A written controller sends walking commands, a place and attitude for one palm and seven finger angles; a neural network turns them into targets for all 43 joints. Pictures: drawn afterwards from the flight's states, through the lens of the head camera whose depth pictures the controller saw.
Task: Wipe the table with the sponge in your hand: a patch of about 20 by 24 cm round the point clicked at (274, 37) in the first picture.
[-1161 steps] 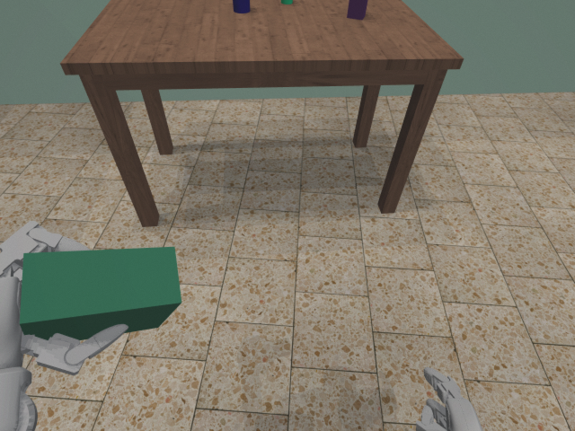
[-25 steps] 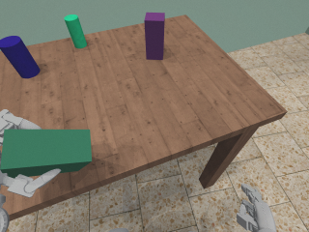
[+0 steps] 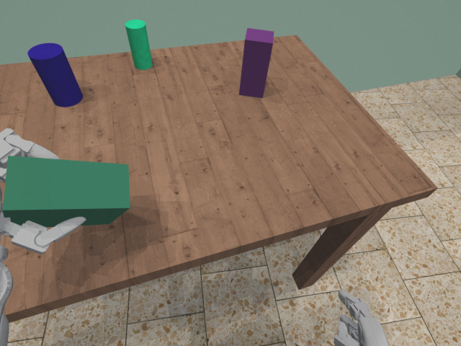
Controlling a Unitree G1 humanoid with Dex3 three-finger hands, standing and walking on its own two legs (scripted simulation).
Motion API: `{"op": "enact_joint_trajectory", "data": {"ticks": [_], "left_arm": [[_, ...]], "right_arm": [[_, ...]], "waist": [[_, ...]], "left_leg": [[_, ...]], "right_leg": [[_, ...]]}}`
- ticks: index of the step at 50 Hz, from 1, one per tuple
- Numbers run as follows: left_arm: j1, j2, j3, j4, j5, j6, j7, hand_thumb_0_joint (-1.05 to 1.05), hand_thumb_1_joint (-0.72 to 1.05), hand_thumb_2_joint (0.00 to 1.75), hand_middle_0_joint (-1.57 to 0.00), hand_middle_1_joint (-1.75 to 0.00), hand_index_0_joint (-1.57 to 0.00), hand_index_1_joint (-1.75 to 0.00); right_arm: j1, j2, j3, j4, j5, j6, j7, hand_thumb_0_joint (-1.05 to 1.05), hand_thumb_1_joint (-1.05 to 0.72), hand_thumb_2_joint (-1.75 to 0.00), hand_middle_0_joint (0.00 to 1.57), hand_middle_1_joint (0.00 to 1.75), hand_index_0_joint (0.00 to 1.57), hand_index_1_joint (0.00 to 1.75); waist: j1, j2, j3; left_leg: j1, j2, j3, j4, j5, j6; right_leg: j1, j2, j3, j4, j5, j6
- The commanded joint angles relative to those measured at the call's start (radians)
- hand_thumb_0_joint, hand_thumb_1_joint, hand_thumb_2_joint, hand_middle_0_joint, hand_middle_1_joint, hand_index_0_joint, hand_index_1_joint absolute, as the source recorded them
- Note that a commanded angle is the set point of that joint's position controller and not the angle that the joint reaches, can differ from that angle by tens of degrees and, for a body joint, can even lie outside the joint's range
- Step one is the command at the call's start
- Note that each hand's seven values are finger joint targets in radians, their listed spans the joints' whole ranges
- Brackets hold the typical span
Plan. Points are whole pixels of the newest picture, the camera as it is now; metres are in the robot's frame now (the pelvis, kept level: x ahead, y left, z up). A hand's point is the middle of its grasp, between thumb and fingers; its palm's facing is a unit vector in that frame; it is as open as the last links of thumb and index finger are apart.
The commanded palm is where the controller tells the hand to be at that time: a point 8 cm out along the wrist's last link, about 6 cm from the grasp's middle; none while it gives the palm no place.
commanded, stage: come to a stop and stand still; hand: left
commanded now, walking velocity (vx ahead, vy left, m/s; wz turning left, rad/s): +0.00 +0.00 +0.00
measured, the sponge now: (86, 196) +0.27 +0.25 +0.13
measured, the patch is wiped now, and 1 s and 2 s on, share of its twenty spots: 0.00 0.00 0.00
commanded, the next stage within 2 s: look again from close up in 0.54 s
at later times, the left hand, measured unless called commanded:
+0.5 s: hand (16, 217) +0.21 +0.29 +0.16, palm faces +0.45 -0.85 -0.26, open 10.4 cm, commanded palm +0.16 +0.33 +0.18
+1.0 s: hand (34, 212) +0.22 +0.28 +0.16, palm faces +0.37 -0.85 -0.37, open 10.4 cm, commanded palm +0.17 +0.31 +0.18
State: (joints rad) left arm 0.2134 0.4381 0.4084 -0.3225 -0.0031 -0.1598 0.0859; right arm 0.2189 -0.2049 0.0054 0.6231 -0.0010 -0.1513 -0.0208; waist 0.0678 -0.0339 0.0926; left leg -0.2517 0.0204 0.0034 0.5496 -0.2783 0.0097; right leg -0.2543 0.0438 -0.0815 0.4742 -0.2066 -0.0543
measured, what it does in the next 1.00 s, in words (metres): stands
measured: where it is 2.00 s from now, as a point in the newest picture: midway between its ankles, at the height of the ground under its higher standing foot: outside the picture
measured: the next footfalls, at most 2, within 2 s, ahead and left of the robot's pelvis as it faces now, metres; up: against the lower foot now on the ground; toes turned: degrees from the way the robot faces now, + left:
none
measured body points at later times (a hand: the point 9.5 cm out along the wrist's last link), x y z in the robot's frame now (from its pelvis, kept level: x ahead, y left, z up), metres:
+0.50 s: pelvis +0.00 +0.05 +0.00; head +0.00 +0.07 +0.45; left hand +0.18 +0.34 +0.18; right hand +0.19 -0.16 -0.07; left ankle +0.01 +0.12 -0.74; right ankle +0.03 -0.08 -0.74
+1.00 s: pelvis +0.00 +0.04 +0.01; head +0.03 +0.06 +0.45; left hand +0.20 +0.32 +0.18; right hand +0.18 -0.20 -0.06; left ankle +0.01 +0.12 -0.74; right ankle +0.03 -0.08 -0.74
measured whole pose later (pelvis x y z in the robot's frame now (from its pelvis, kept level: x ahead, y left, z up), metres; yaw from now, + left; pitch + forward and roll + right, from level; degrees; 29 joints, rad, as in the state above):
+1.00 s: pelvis +0.00 +0.04 +0.01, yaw +0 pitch -1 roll -1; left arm 0.43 0.36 0.35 -0.47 -0.03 -0.20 0.10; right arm 0.20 -0.21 0.01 0.60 0.00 -0.14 -0.04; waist 0.03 -0.03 0.07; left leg -0.19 -0.03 0.03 0.46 -0.25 0.05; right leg -0.21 0.00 -0.05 0.40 -0.17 0.00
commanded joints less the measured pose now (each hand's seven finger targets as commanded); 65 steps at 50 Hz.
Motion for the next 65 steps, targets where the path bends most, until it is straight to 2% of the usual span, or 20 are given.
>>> {"op": "enact_joint_trajectory", "data": {"ticks": [1, 3, 4, 8, 9, 14, 20, 29, 30, 38, 44, 45, 49, 58, 59, 60, 61, 62, 64, 65], "left_arm": [[-0.027, 0.100, 0.034, -0.424, -0.055, -0.157, 0.027, 0.00, 0.10, 1.30, -1.20, -1.60, -1.20, -1.60], [0.143, 0.082, 0.021, -0.463, -0.048, -0.158, 0.028, 0.00, 0.10, 1.30, -1.20, -1.60, -1.20, -1.60], [0.255, 0.072, 0.040, -0.408, -0.054, -0.148, 0.031, 0.00, 0.10, 1.30, -1.20, -1.60, -1.20, -1.60], [0.271, 0.131, 0.149, -0.299, -0.068, -0.127, 0.033, 0.00, 0.10, 1.30, -1.20, -1.60, -1.20, -1.60], [0.266, 0.164, 0.193, -0.256, -0.073, -0.120, 0.039, 0.00, 0.10, 1.30, -1.20, -1.60, -1.20, -1.60], [0.111, 0.134, 0.132, -0.277, -0.070, -0.128, 0.022, 0.00, 0.10, 1.30, -1.20, -1.60, -1.20, -1.60], [-0.069, 0.022, -0.062, -0.401, -0.028, -0.133, 0.024, 0.00, 0.10, 1.30, -1.20, -1.60, -1.20, -1.60], [0.051, 0.110, 0.084, -0.294, -0.026, -0.124, 0.041, 0.00, 0.10, 1.30, -1.20, -1.60, -1.20, -1.60], [0.077, 0.055, 0.036, -0.271, -0.033, -0.127, 0.030, 0.00, 0.10, 1.30, -1.20, -1.60, -1.20, -1.60], [0.131, 0.073, 0.033, -0.362, -0.045, -0.119, 0.017, 0.00, 0.10, 1.30, -1.20, -1.60, -1.20, -1.60], [0.109, 0.131, 0.087, -0.405, -0.040, -0.117, 0.038, 0.00, 0.10, 1.30, -1.20, -1.60, -1.20, -1.60], [0.130, 0.074, 0.038, -0.378, -0.046, -0.118, 0.032, 0.00, 0.10, 1.30, -1.20, -1.60, -1.20, -1.60], [0.128, 0.116, 0.076, -0.386, -0.041, -0.113, 0.042, 0.00, 0.10, 1.30, -1.20, -1.60, -1.20, -1.60], [0.167, 0.083, 0.045, -0.346, -0.047, -0.099, 0.035, 0.00, 0.10, 1.30, -1.20, -1.60, -1.20, -1.60], [0.160, 0.111, 0.074, -0.359, -0.041, -0.099, 0.040, 0.00, 0.10, 1.30, -1.20, -1.60, -1.20, -1.60], [-0.872, 0.874, 0.603, -0.617, 0.112, -0.211, 0.035, 0.00, 0.10, 1.30, -1.20, -1.60, -1.20, -1.60], [-0.256, 0.261, 0.229, -0.004, 0.007, -0.172, -0.009, 0.00, 0.10, 1.30, -1.20, -1.60, -1.20, -1.60], [0.007, 0.183, 0.162, -0.101, -0.034, -0.168, -0.001, 0.00, 0.10, 1.30, -1.20, -1.60, -1.20, -1.60], [0.079, 0.026, 0.014, -0.147, -0.069, -0.164, -0.013, 0.00, 0.10, 1.30, -1.20, -1.60, -1.20, -1.60], [0.076, 0.048, 0.005, -0.245, -0.062, -0.171, -0.010, 0.00, 0.10, 1.30, -1.20, -1.60, -1.20, -1.60]], "right_arm": [[-0.085, -0.122, -0.052, -0.182, 0.015, -0.095, 0.020, 0.00, -0.90, -0.90, 0.20, 0.30, 0.20, 0.30], [-0.101, -0.125, -0.057, -0.192, 0.012, -0.092, 0.037, 0.00, -0.90, -0.90, 0.20, 0.30, 0.20, 0.30], [-0.123, -0.121, -0.052, -0.190, 0.018, -0.092, 0.043, 0.00, -0.90, -0.90, 0.20, 0.30, 0.20, 0.30], [-0.112, -0.124, -0.062, -0.204, 0.024, -0.046, 0.008, 0.00, -0.90, -0.90, 0.20, 0.30, 0.20, 0.30], [-0.129, -0.126, -0.060, -0.200, 0.031, -0.036, -0.002, 0.00, -0.90, -0.90, 0.20, 0.30, 0.20, 0.30], [-0.121, -0.123, -0.044, -0.208, 0.034, -0.036, -0.026, 0.00, -0.90, -0.90, 0.20, 0.30, 0.20, 0.30], [-0.121, -0.121, -0.028, -0.188, 0.017, -0.088, -0.015, 0.00, -0.90, -0.90, 0.20, 0.30, 0.20, 0.30], [-0.124, -0.118, -0.030, -0.192, 0.012, -0.065, -0.009, 0.00, -0.90, -0.90, 0.20, 0.30, 0.20, 0.30], [-0.113, -0.107, -0.022, -0.195, 0.008, -0.052, -0.008, 0.00, -0.90, -0.90, 0.20, 0.30, 0.20, 0.30], [-0.110, -0.123, -0.033, -0.217, 0.012, -0.043, -0.011, 0.00, -0.90, -0.90, 0.20, 0.30, 0.20, 0.30], [-0.135, -0.130, -0.034, -0.204, 0.015, -0.050, -0.019, 0.00, -0.90, -0.90, 0.20, 0.30, 0.20, 0.30], [-0.123, -0.120, -0.031, -0.202, 0.010, -0.046, -0.021, 0.00, -0.90, -0.90, 0.20, 0.30, 0.20, 0.30], [-0.134, -0.130, -0.037, -0.195, 0.017, -0.053, -0.021, 0.00, -0.90, -0.90, 0.20, 0.30, 0.20, 0.30], [-0.116, -0.129, -0.041, -0.201, 0.014, -0.039, -0.025, 0.00, -0.90, -0.90, 0.20, 0.30, 0.20, 0.30], [-0.134, -0.132, -0.039, -0.196, 0.018, -0.042, -0.022, 0.00, -0.90, -0.90, 0.20, 0.30, 0.20, 0.30], [0.025, -0.142, -0.025, -0.170, -0.045, -0.076, -0.019, 0.00, -0.90, -0.90, 0.20, 0.30, 0.20, 0.30], [-0.057, -0.030, 0.008, -0.127, -0.006, -0.065, -0.020, 0.00, -0.90, -0.90, 0.20, 0.30, 0.20, 0.30], [-0.052, -0.091, -0.037, -0.186, -0.004, -0.077, -0.019, 0.00, -0.90, -0.90, 0.20, 0.30, 0.20, 0.30], [-0.089, -0.114, -0.044, -0.186, 0.024, -0.088, 0.007, 0.00, -0.90, -0.90, 0.20, 0.30, 0.20, 0.30], [-0.067, -0.128, -0.047, -0.193, 0.018, -0.085, 0.017, 0.00, -0.90, -0.90, 0.20, 0.30, 0.20, 0.30]], "waist": [[-0.030, 0.315, -0.324], [-0.019, 0.302, -0.317], [-0.018, 0.249, -0.311], [-0.034, -0.029, -0.200], [-0.037, -0.016, -0.188], [-0.046, 0.085, -0.151], [-0.048, 0.145, -0.168], [-0.040, 0.101, -0.148], [-0.045, 0.090, -0.133], [-0.048, 0.068, -0.213], [-0.043, 0.086, -0.233], [-0.046, 0.078, -0.213], [-0.043, 0.090, -0.205], [-0.047, 0.050, -0.171], [-0.046, 0.060, -0.175], [-0.038, -0.005, -0.059], [-0.042, -0.004, -0.266], [-0.005, 0.061, -0.205], [-0.031, 0.240, -0.282], [-0.027, 0.253, -0.264]], "left_leg": [[0.093, 0.022, -0.035, -0.121, 0.277, 0.012], [0.075, 0.066, -0.066, -0.125, 0.360, 0.027], [0.060, 0.083, -0.086, -0.149, 0.345, 0.027], [-0.061, 0.095, -0.111, -0.204, 0.237, 0.007], [-0.051, 0.097, -0.110, -0.233, 0.189, 0.007], [-0.058, 0.100, -0.088, -0.258, 0.053, 0.019], [-0.016, 0.072, -0.097, -0.239, 0.017, 0.019], [-0.052, 0.049, -0.091, -0.249, 0.014, -0.009], [-0.069, 0.048, -0.102, -0.253, 0.035, -0.011], [0.011, 0.044, -0.073, -0.196, 0.237, -0.019], [0.035, 0.038, -0.065, -0.178, 0.191, -0.008], [0.022, 0.035, -0.071, -0.180, 0.187, -0.002], [0.034, 0.037, -0.067, -0.177, 0.171, -0.005], [0.001, 0.041, -0.084, -0.193, 0.117, 0.006], [0.006, 0.042, -0.068, -0.194, 0.083, 0.007], [-0.118, 0.056, -0.029, -0.077, 0.186, 0.027], [0.042, 0.008, -0.049, -0.130, 0.226, 0.026], [0.036, 0.025, -0.056, -0.129, 0.213, -0.001], [0.078, 0.033, -0.032, -0.165, 0.181, 0.010], [0.028, 0.053, -0.062, -0.181, 0.161, 0.016]], "right_leg": [[0.228, -0.173, 0.215, -0.040, 0.276, 0.022], [0.220, -0.130, 0.160, -0.007, 0.223, 0.038], [0.208, -0.107, 0.122, 0.017, 0.177, 0.030], [0.187, -0.099, 0.082, -0.007, 0.118, 0.041], [0.160, -0.092, 0.074, -0.004, 0.072, 0.048], [0.144, -0.099, 0.080, -0.004, 0.040, 0.050], [0.152, -0.095, 0.095, -0.048, 0.054, 0.040], [0.173, -0.084, 0.112, -0.087, 0.065, 0.033], [0.174, -0.083, 0.091, -0.094, 0.071, 0.034], [0.206, -0.093, 0.096, -0.078, 0.232, 0.039], [0.189, -0.100, 0.126, -0.087, 0.209, 0.039], [0.193, -0.108, 0.114, -0.100, 0.204, 0.036], [0.167, -0.106, 0.135, -0.102, 0.184, 0.035], [0.155, -0.116, 0.133, -0.133, 0.119, 0.035], [0.137, -0.109, 0.137, -0.136, 0.089, 0.039], [0.031, -0.116, 0.141, -0.155, 0.127, 0.084], [0.062, -0.163, 0.139, -0.109, 0.129, 0.005], [0.125, -0.140, 0.219, -0.143, 0.190, 0.005], [0.153, -0.131, 0.158, -0.055, 0.136, 0.014], [0.168, -0.120, 0.138, -0.034, 0.106, 0.023]]}}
